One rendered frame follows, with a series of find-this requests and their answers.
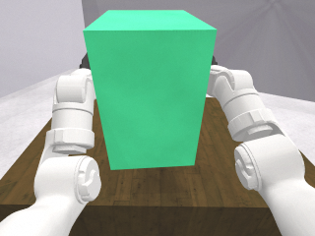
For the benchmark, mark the pedestal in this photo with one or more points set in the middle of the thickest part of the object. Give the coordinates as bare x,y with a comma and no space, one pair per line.
204,199

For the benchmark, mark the left robot forearm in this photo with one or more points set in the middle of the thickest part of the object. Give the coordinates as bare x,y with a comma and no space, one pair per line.
72,117

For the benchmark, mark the carton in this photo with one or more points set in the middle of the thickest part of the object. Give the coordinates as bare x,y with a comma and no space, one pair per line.
150,70

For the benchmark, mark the robot left hand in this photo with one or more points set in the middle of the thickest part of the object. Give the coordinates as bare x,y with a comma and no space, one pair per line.
85,62

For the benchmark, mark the right robot forearm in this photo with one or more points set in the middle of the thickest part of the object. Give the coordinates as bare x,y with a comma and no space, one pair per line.
248,118

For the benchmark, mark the left robot upper arm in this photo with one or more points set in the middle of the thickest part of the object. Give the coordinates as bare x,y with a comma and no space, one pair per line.
63,186

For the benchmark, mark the robot right hand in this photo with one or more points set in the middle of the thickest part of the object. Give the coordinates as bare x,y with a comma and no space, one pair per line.
214,61

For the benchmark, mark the right robot upper arm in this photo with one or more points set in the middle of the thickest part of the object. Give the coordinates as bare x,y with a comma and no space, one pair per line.
273,167

